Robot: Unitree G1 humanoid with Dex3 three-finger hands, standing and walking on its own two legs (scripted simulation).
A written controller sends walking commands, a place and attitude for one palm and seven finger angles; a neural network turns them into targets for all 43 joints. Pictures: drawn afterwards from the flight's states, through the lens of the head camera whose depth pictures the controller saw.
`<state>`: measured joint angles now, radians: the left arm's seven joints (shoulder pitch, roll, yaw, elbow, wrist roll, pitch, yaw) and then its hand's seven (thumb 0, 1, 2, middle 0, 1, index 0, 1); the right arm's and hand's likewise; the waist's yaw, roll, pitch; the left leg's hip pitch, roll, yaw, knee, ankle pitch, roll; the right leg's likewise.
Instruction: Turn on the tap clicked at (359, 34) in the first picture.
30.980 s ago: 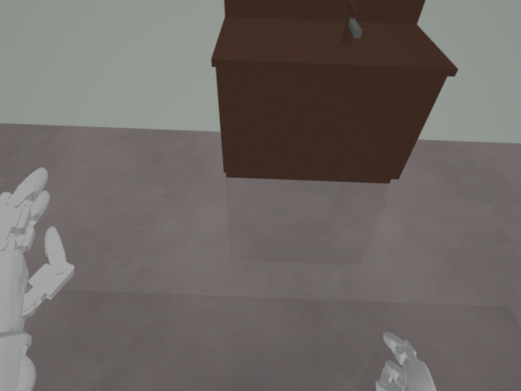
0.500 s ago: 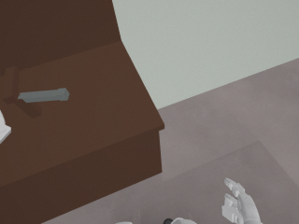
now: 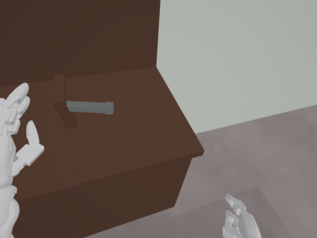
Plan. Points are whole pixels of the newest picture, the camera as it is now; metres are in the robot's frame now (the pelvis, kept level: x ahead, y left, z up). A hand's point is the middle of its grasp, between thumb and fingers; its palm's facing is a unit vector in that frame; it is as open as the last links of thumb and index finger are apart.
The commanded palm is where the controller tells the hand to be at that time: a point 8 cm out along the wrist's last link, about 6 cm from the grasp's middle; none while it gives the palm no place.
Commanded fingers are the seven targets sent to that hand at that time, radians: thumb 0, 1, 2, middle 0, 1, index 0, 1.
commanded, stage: come to a stop and stand still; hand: left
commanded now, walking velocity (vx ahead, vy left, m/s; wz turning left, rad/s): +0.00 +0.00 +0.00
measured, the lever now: (109, 108) +0.46 +0.21 +0.04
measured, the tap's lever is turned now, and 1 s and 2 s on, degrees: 71 71 71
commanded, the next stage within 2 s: look again from close up in 1.02 s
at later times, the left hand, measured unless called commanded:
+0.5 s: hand (45, 142) +0.24 +0.25 +0.17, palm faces +0.39 -0.83 -0.39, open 7.4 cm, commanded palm +0.18 +0.28 +0.18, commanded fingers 0.00 0.90 0.90 -0.20 -0.30 -0.20 -0.30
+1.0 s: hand (64, 149) +0.23 +0.21 +0.16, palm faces +0.38 -0.85 -0.36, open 7.4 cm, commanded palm +0.17 +0.25 +0.18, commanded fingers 0.00 0.90 0.90 -0.20 -0.30 -0.20 -0.30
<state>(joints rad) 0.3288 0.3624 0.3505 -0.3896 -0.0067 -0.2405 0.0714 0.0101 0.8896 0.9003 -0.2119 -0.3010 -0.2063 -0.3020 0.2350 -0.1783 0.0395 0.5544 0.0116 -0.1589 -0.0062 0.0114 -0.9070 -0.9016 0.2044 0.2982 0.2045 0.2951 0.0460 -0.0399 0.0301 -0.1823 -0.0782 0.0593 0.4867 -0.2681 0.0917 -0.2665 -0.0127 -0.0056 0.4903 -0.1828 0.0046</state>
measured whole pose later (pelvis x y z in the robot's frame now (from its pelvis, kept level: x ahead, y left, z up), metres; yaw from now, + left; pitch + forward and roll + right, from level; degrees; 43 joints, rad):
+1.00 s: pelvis +0.01 -0.03 +0.01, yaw +1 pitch -1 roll -1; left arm 0.41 0.36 0.32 -0.42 -0.04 -0.19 0.10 0.01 0.89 0.90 -0.21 -0.30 -0.21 -0.30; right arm 0.24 -0.21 0.02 0.58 0.01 -0.10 -0.04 0.01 -0.91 -0.90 0.21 0.30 0.21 0.30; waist 0.01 -0.01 0.02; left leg -0.18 -0.03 0.02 0.45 -0.25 0.04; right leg -0.23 0.04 -0.05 0.38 -0.14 -0.04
